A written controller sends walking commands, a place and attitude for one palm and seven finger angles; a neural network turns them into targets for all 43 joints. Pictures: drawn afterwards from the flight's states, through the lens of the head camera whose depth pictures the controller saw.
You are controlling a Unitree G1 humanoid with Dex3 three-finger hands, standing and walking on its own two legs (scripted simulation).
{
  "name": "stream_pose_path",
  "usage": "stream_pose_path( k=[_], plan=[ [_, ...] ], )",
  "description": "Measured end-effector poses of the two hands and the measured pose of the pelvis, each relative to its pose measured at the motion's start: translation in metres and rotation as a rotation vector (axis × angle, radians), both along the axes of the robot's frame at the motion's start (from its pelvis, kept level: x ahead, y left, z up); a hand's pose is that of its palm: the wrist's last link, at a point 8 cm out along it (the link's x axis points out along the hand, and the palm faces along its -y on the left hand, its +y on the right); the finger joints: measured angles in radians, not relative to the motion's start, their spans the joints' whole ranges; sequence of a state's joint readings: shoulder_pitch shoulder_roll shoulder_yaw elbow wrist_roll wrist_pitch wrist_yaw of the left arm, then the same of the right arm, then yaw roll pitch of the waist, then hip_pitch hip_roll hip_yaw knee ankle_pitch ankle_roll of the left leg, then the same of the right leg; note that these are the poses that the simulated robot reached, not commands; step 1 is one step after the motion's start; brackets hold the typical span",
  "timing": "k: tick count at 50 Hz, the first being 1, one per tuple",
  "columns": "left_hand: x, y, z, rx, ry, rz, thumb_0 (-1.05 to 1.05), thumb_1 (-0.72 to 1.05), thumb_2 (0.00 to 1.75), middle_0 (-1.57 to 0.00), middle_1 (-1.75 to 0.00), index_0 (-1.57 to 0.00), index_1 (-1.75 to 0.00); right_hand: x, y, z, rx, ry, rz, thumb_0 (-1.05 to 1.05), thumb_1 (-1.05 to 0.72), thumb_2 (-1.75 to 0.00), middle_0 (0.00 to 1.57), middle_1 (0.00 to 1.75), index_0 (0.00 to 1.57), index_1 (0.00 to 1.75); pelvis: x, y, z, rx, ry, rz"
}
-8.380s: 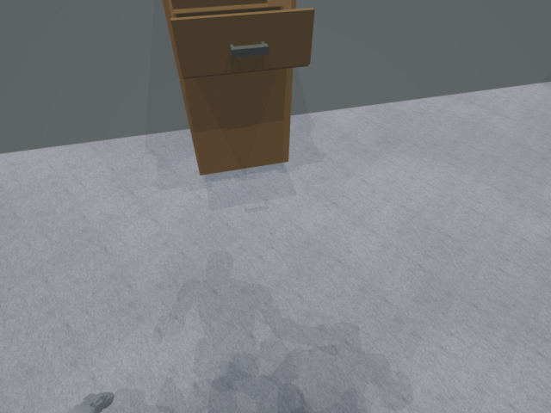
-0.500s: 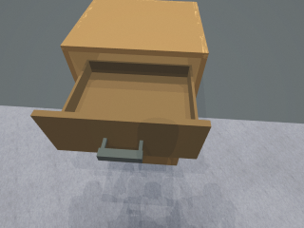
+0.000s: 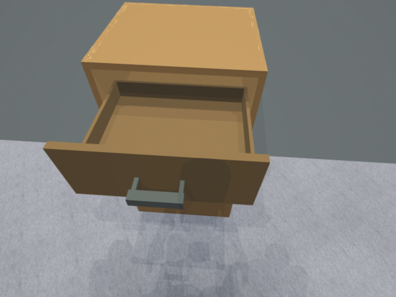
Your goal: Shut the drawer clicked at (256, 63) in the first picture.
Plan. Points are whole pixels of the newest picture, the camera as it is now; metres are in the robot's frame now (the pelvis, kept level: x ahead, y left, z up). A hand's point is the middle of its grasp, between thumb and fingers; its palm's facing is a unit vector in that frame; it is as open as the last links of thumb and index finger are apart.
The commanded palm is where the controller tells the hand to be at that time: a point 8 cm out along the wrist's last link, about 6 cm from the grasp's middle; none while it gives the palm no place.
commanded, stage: look again from close up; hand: left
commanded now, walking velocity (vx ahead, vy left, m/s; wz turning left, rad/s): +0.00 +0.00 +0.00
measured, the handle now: (157, 190) +0.33 +0.11 +0.01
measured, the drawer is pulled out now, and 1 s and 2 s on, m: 0.29 0.29 0.29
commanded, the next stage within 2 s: shuffle to correct the standing spot in 0.16 s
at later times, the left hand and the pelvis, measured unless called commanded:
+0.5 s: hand out of the picture -0.01 +0.16 -0.18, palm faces +0.01 -0.98 -0.19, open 7.4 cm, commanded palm none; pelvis +0.00 -0.01 +0.00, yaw +0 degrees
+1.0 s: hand out of the picture +0.06 +0.12 -0.19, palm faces +0.04 -0.98 -0.20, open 7.3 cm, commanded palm none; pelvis +0.05 -0.05 -0.01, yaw +0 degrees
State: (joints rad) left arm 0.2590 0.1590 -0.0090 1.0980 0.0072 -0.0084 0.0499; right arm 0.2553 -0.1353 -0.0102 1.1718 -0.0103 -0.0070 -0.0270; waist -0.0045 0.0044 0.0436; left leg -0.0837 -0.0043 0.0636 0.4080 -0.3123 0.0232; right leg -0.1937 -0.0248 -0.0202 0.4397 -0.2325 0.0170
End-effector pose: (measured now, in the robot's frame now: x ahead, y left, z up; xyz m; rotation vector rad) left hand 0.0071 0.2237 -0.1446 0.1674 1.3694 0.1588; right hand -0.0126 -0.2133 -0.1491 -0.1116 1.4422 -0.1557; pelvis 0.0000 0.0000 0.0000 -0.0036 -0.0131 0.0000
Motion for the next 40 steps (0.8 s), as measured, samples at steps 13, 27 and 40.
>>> stream_pose_path(
  k=[13,27,40],
  plan=[
    [-0.015,-0.005,-0.001,-0.011,0.023,0.006,0.01,0.91,0.90,-0.20,-0.30,-0.20,-0.30,-0.016,0.002,0.001,0.007,0.025,-0.009,0.00,-0.90,-0.90,0.20,0.30,0.20,0.30,-0.006,-0.002,0.001,0.000,0.006,0.000],
    [-0.012,-0.022,-0.005,-0.021,0.065,0.008,0.01,0.91,0.90,-0.20,-0.30,-0.20,-0.30,-0.015,-0.011,-0.004,0.006,0.049,-0.043,0.00,-0.90,-0.90,0.20,0.30,0.20,0.30,0.009,-0.020,-0.005,0.015,0.029,-0.003],
    [0.015,-0.060,-0.008,-0.010,0.039,0.058,0.00,0.91,0.90,-0.20,-0.30,-0.20,-0.30,0.043,-0.075,0.000,-0.073,0.040,0.010,0.00,-0.90,-0.90,0.20,0.30,0.20,0.30,0.034,-0.057,-0.007,-0.011,0.043,0.021]
  ],
)
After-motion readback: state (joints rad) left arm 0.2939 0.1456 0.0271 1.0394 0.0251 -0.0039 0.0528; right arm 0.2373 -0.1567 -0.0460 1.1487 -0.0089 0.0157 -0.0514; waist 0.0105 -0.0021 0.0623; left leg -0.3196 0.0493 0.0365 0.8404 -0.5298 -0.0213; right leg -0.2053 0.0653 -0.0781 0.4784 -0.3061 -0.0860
